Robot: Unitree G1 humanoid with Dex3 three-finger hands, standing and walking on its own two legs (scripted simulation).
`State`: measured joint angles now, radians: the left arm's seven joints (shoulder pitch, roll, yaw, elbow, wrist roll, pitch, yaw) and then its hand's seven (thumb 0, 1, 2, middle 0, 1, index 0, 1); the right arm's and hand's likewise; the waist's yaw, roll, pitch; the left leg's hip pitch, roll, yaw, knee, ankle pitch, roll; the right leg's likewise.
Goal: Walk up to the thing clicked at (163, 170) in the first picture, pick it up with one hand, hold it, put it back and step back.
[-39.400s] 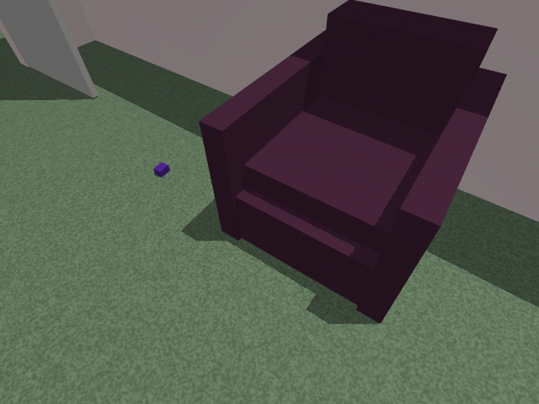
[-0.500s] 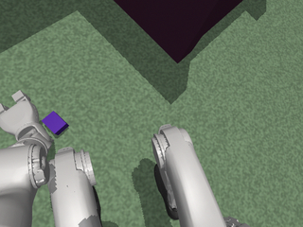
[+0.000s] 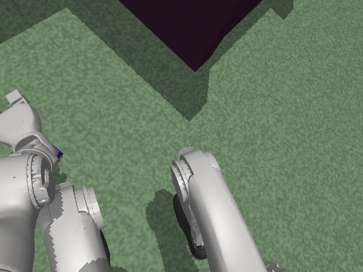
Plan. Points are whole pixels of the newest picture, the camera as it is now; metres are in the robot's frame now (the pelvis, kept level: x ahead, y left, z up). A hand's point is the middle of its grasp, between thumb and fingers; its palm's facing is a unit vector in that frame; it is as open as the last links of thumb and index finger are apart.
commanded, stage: approach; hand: left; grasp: from above
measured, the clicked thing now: (45, 151) +0.44 +0.24 -0.30
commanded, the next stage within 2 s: rest palm in 0.34 s
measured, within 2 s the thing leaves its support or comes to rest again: neither
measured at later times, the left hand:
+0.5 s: hand (28, 147) +0.43 +0.25 -0.20, palm faces -0.32 -0.25 -0.91, open 14.3 cm
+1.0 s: hand (37, 147) +0.44 +0.24 -0.24, palm faces -0.34 -0.26 -0.91, open 13.9 cm
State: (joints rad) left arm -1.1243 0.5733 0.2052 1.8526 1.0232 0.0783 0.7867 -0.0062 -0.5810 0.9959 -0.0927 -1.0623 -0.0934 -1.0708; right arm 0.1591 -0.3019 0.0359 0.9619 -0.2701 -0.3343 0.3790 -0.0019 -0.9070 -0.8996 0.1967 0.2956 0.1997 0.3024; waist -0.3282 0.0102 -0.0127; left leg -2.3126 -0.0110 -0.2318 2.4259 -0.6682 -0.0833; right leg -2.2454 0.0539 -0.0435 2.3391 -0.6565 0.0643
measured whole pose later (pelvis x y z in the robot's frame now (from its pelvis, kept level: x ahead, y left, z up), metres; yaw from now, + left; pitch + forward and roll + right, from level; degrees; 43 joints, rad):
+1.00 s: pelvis +0.00 +0.00 -0.01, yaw -2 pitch +29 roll -10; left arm -1.09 0.70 0.20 1.89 1.00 0.01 0.83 0.00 -0.51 0.95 -0.13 -1.00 -0.13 -1.01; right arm 0.16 -0.33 0.12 0.89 -0.30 -0.38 0.43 0.00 -0.91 -0.90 0.20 0.30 0.20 0.30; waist -0.37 -0.05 0.12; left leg -2.31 -0.02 -0.28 2.49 -0.69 -0.09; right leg -2.22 0.06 -0.08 2.36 -0.67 0.08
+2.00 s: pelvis +0.00 +0.02 +0.00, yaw -5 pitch +26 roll -16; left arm -1.09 0.78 0.10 1.89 0.93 0.04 0.86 0.00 -0.35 0.84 -0.32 -0.79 -0.30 -0.83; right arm 0.10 -0.36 0.22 0.81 -0.27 -0.42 0.46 0.00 -0.91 -0.91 0.20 0.30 0.20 0.30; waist -0.38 -0.10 0.20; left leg -2.27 -0.03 -0.33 2.50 -0.70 -0.06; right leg -2.14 0.06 -0.13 2.31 -0.67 0.09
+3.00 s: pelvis +0.00 +0.02 +0.00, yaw -5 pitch +27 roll -15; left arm -1.07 0.78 0.07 1.85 0.93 0.04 0.81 0.00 0.10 0.51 -0.64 -0.55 -0.64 -0.56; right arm 0.12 -0.36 0.24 0.80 -0.28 -0.42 0.43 0.00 -0.90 -0.90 0.20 0.30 0.20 0.30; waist -0.39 -0.10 0.18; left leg -2.26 -0.01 -0.33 2.48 -0.70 -0.07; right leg -2.14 0.07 -0.13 2.29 -0.65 0.09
